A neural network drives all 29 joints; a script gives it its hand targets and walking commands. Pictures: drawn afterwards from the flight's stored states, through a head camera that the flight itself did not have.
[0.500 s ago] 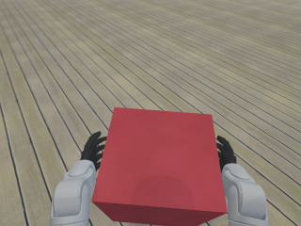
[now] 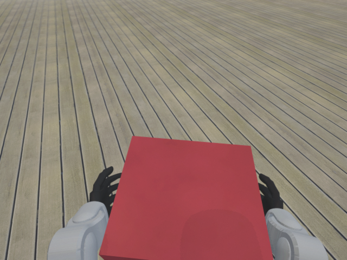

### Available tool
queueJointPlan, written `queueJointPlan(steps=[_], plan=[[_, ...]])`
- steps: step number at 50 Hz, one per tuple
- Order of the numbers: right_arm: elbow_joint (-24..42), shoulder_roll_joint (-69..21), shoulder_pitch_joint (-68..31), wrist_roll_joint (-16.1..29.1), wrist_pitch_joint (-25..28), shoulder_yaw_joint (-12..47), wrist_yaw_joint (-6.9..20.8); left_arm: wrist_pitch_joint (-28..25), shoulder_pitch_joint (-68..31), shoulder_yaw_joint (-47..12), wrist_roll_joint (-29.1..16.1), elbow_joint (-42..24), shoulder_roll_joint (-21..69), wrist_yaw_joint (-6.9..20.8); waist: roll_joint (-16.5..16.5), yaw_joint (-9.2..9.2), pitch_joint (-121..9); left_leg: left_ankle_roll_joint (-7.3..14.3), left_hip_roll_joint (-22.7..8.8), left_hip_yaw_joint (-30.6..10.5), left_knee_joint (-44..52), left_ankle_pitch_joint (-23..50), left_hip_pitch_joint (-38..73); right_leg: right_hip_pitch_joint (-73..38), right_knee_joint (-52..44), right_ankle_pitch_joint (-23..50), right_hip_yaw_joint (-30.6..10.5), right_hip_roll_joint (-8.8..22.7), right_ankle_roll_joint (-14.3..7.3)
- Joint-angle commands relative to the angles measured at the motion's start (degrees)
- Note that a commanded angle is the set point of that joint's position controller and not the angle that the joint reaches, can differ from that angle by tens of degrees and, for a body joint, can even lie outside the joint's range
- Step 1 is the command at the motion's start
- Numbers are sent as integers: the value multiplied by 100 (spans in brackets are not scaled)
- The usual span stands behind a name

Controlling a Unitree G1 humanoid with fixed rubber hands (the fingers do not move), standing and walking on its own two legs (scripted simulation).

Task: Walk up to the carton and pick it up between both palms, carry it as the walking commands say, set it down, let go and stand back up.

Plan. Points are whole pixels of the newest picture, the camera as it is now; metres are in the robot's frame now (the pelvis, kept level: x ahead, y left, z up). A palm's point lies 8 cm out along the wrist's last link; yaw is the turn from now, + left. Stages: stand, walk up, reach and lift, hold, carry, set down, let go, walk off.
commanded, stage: carry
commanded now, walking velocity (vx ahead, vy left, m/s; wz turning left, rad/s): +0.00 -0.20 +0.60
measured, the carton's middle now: (183, 219) +0.24 -0.01 +0.02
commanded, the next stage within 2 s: none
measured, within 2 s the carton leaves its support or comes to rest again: neither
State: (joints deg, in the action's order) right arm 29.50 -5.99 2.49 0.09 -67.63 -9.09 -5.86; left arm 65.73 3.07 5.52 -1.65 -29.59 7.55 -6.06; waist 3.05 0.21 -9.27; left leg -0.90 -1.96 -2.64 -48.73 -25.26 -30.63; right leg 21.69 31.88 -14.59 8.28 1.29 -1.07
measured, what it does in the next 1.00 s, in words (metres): steps to the right, turning left: left foot, then right foot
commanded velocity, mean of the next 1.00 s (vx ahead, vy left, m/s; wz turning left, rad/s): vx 0.00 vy -0.20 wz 0.60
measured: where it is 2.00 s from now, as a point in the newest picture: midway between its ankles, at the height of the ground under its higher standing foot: outside the picture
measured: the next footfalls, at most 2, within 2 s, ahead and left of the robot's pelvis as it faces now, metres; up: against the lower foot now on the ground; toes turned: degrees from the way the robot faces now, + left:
left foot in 0.22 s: +0.03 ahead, +0.07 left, +0.00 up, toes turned +16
right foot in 0.60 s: +0.10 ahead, -0.20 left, +0.00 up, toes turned +15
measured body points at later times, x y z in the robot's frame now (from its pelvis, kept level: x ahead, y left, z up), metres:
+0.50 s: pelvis +0.00 -0.06 +0.01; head +0.01 -0.04 +0.46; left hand +0.18 +0.17 +0.08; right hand +0.28 -0.15 +0.08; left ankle -0.01 +0.06 -0.73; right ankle +0.06 -0.22 -0.68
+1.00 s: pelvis +0.04 -0.14 -0.01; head +0.03 -0.13 +0.44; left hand +0.13 +0.13 +0.06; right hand +0.33 -0.13 +0.06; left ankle +0.00 -0.07 -0.73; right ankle +0.07 -0.24 -0.69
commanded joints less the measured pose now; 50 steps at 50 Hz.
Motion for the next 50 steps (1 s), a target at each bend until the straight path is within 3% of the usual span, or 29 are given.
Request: queueJointPlan(steps=[1,2,4,7,9,10,11,12,13,15,16,18,25,27,29,30,31,32,33,34,35,37,42,44,45,46,47,48,50], plan=[[884,-3995,-2635,1452,93,4486,658,23,-1942,-3660,-939,-492,3809,544,-1033,-131,-598,55,-65,583,-2150,-533,-744,-908,-1330,1031,-1383,1871,-1009],[876,-4063,-2639,1487,111,4464,681,11,-1972,-3651,-938,-497,3877,557,-942,-100,-559,73,-131,618,-2032,-289,-623,-794,-1243,820,-1020,1636,-931],[895,-4054,-2549,1460,138,4454,680,-11,-1962,-3694,-960,-516,3924,581,-1143,-75,-444,81,-66,905,-1198,-225,-392,-765,-1019,972,-511,1361,-726],[809,-3870,-2322,1367,148,4346,646,-12,-1877,-3826,-1016,-565,3846,580,-1341,-137,-671,170,78,1096,-86,-216,53,-897,-710,1173,-515,1477,-837],[646,-3760,-2080,1307,129,4230,640,7,-1835,-3869,-1043,-552,3784,547,-1232,-57,-871,280,139,1229,1244,327,560,-1054,-258,1379,-387,1470,-731],[545,-3737,-2035,1276,122,4163,642,17,-1829,-3870,-1054,-521,3744,525,-882,26,-916,322,21,1065,2244,1046,1117,-874,204,1414,-151,1387,-489],[406,-3722,-1963,1243,121,4080,656,18,-1923,-3874,-1039,-509,3675,518,-282,93,-903,411,-473,94,2668,1440,1993,35,858,648,-49,1231,-99],[283,-3628,-1783,1155,158,3990,643,36,-2017,-3963,-1031,-661,3644,525,1491,87,-816,1052,-2151,-2407,2809,3730,2582,1551,1958,-1237,176,498,423],[340,-3744,-1738,1196,190,4049,681,10,-2227,-4043,-1074,-735,3741,542,1349,88,-679,1464,-2331,-2715,2792,4589,2645,2033,2806,-1905,-496,393,489],[564,-4044,-1990,1200,291,4143,734,-45,-2263,-4161,-1183,-641,4158,632,339,51,-699,1336,-1948,-2047,2729,3418,2389,2052,3375,-1525,-972,595,563],[648,-4186,-2144,1223,351,4229,759,-75,-2276,-4199,-1196,-581,4308,675,140,52,-593,1203,-1697,-1701,2729,3049,2224,1984,3205,-1299,-985,652,559],[737,-4332,-2234,1285,426,4301,804,-165,-2220,-4248,-1174,-597,4448,697,224,58,-589,1018,-1336,-1289,2797,2790,1986,1630,2768,-1003,-751,485,565],[962,-4031,-1915,1377,398,4389,806,-202,-1713,-4147,-1025,-751,4142,591,876,111,-837,792,-1063,-1247,2709,2686,1764,677,1181,-578,-390,-54,482],[980,-3952,-1871,1376,347,4416,786,-160,-1600,-4082,-1003,-753,4034,580,1005,101,-827,707,-987,-1212,2564,2616,1532,153,327,-612,-209,-182,447],[984,-3874,-1892,1366,292,4434,755,-105,-1467,-3976,-978,-697,3916,575,805,14,-886,511,-734,-966,2054,2226,1072,-901,-1047,-108,48,-140,407],[929,-3838,-1867,1339,269,4432,738,-75,-1430,-3891,-947,-628,3792,582,158,-1,-927,379,-447,-617,1430,1445,507,-1578,-1431,-89,-346,374,331],[908,-3817,-1870,1269,246,4466,719,-70,-1413,-3824,-921,-567,3644,603,-1316,-67,-847,140,225,81,62,95,-772,-2202,-1796,390,-1590,1554,-62],[1050,-3762,-2121,1314,226,4607,735,-130,-1445,-3863,-906,-511,3704,620,-2311,-81,-910,26,316,638,-1267,-1188,-1105,-1792,-1634,1195,-2374,2490,-775],[979,-3935,-2235,1388,247,4646,757,-144,-1654,-3895,-1017,-705,3768,641,-1523,-91,-692,36,7,516,-2008,-991,-978,-1460,-1433,1426,-1792,2163,-933],[1009,-4071,-2333,1476,277,4701,790,-164,-1729,-3865,-1045,-748,3883,676,-1130,-91,-487,85,-33,503,-2279,-648,-840,-1056,-1366,1335,-1365,1877,-954],[1013,-4162,-2411,1516,303,4701,811,-185,-1804,-3863,-1042,-768,3974,693,-972,-70,-417,83,-111,559,-2267,-330,-715,-923,-1249,1125,-962,1615,-878],[1031,-4142,-2297,1472,330,4660,791,-201,-1784,-3884,-1057,-735,4020,724,-1158,-47,-312,66,-97,865,-1614,-157,-560,-938,-1005,1264,-465,1354,-704],[909,-3879,-1962,1352,308,4473,697,-170,-1600,-4030,-1103,-806,3887,684,-1385,-144,-710,237,53,1186,121,-162,34,-1306,-529,2218,-513,1614,-934],[768,-3796,-1792,1315,272,4356,707,-136,-1618,-4079,-1129,-806,3843,640,-1215,-58,-852,345,96,1312,1416,457,587,-1390,-69,2483,-293,1567,-738],[660,-3786,-1744,1289,259,4292,718,-119,-1631,-4089,-1136,-776,3799,617,-836,24,-869,419,-96,1028,2383,1307,1238,-1036,377,2310,-40,1457,-400],[518,-3780,-1622,1241,252,4202,734,-109,-1769,-4117,-1124,-795,3748,603,-200,119,-834,554,-673,-16,2630,1835,2289,141,993,1170,0,1327,6],[385,-3665,-1407,1137,292,4082,715,-66,-1864,-4207,-1130,-971,3707,594,1679,111,-810,1343,-2360,-2575,2654,4484,2915,1674,2176,-1352,155,515,494],[487,-3769,-1441,1211,316,4185,754,-100,-1968,-4209,-1125,-951,3769,612,1310,102,-723,1652,-2456,-2678,2651,5164,3013,2139,2895,-2050,-622,488,537],[763,-4098,-1792,1261,407,4313,802,-164,-2013,-4317,-1235,-869,4218,693,306,63,-753,1386,-2005,-1882,2662,3778,2651,1997,3271,-1609,-976,671,619]])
